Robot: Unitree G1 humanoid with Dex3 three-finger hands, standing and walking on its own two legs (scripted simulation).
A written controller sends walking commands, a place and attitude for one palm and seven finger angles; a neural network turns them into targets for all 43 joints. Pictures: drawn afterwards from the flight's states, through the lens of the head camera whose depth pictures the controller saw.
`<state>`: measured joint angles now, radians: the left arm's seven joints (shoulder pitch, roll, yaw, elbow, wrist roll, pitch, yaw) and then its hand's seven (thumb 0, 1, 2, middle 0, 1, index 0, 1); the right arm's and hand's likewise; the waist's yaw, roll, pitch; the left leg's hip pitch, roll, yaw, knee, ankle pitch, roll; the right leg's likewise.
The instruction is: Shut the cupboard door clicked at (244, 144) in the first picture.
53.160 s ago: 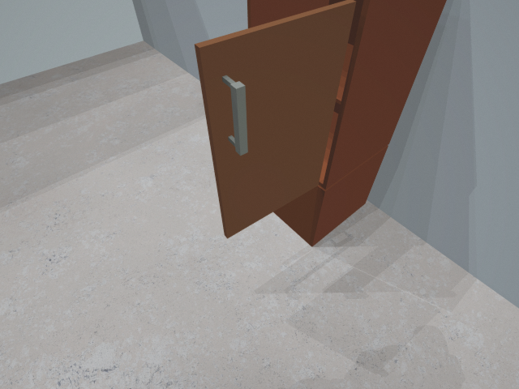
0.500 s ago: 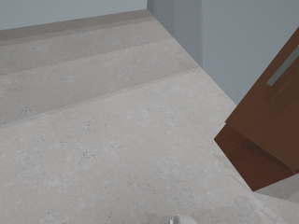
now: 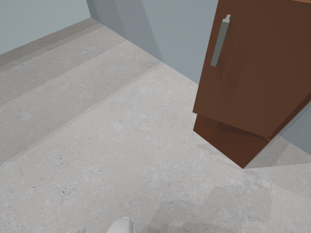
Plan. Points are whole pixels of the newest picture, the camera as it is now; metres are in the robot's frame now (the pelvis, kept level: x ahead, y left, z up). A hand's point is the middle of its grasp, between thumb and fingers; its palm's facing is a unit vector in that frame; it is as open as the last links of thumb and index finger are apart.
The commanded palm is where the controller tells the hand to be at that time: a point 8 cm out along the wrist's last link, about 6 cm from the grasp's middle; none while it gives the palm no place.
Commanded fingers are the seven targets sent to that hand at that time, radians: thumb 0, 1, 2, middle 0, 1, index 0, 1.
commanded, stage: turn to face it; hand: left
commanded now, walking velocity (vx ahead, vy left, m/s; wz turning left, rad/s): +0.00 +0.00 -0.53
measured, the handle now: (220, 41) +0.69 -0.18 +0.10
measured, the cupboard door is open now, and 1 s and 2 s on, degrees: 21 21 21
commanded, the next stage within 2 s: take the last steps up to it in 0.44 s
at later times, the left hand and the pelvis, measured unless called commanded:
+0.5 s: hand (86, 222) +0.16 +0.22 -0.17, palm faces -0.23 -0.95 -0.22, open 7.4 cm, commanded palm none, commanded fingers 0.00 0.90 0.90 -0.20 -0.30 -0.20 -0.30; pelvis +0.02 +0.04 +0.00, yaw -15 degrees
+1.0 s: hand (106, 226) +0.16 +0.17 -0.20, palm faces -0.30 -0.95 -0.14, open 7.4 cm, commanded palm none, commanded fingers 0.00 0.90 0.90 -0.20 -0.30 -0.20 -0.30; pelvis +0.10 +0.00 -0.02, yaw -20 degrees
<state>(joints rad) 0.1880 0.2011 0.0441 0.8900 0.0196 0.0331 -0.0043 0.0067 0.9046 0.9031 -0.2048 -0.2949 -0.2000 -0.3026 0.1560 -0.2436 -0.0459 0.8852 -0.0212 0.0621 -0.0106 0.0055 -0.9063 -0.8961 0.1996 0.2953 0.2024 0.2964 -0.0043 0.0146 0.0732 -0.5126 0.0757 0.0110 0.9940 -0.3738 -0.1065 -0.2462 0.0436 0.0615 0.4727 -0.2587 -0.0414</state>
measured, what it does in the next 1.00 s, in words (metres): walks ahead, turning right: left foot, then right foot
